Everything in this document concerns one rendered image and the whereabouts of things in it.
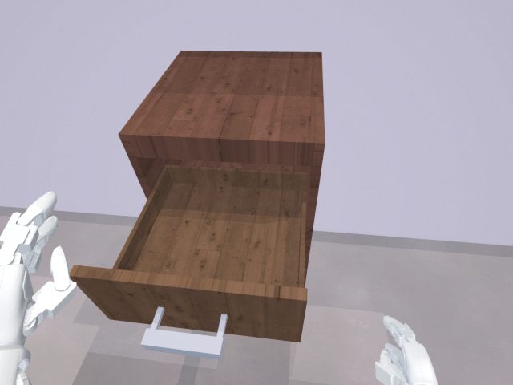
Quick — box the robot left forearm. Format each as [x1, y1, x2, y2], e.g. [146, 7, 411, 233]
[0, 345, 32, 385]

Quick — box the cabinet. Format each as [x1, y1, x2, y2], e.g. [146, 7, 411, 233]
[118, 51, 325, 288]

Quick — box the handle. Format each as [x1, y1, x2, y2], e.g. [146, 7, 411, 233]
[140, 306, 228, 360]

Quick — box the robot right hand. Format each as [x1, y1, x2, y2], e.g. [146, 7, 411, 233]
[375, 316, 438, 385]

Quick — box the robot left hand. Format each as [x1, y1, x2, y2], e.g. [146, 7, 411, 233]
[0, 191, 76, 347]

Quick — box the drawer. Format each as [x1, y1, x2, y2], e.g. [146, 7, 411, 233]
[70, 164, 308, 342]

